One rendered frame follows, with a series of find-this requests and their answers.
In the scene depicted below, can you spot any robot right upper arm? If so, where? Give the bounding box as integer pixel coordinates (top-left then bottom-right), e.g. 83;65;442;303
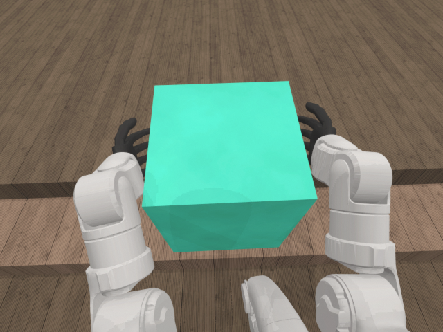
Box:
315;274;410;332

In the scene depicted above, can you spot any carton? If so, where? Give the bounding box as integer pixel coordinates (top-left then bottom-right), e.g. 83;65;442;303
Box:
142;81;318;252

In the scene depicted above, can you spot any right robot thigh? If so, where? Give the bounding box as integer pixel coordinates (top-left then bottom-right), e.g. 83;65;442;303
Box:
241;275;309;332

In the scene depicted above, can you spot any robot right forearm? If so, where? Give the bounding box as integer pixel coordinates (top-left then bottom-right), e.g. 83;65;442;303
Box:
311;134;406;320

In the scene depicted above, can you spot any left robot hand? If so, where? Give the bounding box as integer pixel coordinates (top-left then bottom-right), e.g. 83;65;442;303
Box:
112;118;150;177

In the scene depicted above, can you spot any robot left forearm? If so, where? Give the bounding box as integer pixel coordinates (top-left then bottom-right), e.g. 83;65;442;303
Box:
73;152;154;332

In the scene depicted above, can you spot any robot left upper arm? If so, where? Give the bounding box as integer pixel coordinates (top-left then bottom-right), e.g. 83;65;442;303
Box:
93;288;177;332

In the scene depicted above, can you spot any right robot hand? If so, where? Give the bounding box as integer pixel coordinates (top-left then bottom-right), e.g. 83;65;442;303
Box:
298;102;336;165

